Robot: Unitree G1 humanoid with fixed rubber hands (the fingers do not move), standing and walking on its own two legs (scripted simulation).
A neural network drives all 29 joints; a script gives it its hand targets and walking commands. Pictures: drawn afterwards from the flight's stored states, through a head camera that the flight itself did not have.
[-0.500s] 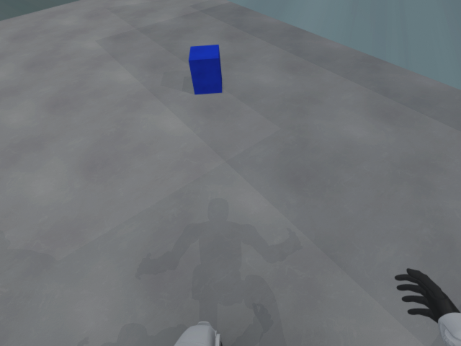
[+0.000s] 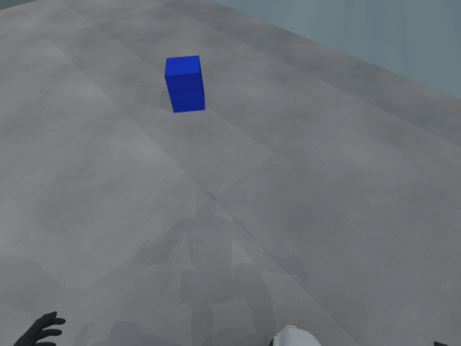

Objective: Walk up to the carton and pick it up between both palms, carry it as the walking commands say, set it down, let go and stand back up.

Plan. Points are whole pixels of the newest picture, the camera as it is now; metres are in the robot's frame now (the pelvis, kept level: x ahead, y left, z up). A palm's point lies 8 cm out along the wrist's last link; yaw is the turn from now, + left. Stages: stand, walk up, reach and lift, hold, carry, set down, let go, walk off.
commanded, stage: walk up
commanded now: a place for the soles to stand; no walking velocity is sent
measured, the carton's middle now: (186, 84) +1.77 +0.33 -0.60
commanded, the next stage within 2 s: none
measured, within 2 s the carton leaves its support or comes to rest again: neither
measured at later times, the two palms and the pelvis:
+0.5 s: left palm (31, 246) +0.33 +0.45 -0.07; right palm (337, 178) +0.45 -0.23 -0.03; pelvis +0.29 +0.10 +0.02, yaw +2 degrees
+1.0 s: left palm (39, 146) +0.60 +0.52 -0.03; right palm (292, 120) +0.69 -0.17 -0.06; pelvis +0.55 +0.15 +0.02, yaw +3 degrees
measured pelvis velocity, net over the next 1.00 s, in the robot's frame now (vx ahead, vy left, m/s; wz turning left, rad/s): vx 0.55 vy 0.15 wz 0.05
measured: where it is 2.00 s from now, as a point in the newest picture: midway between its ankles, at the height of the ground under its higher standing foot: (181, 183)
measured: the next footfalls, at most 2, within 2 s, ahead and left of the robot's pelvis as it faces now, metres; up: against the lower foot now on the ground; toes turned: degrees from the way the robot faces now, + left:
left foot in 0.34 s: +0.37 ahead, +0.20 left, +0.00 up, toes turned +8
right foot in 0.74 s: +0.61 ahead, +0.00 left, +0.00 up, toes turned -6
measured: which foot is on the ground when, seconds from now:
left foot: up 0.00-0.32, down 0.34-0.76, up 0.78-1.00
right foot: down 0.00-0.34, up 0.36-0.72, down 0.74-1.00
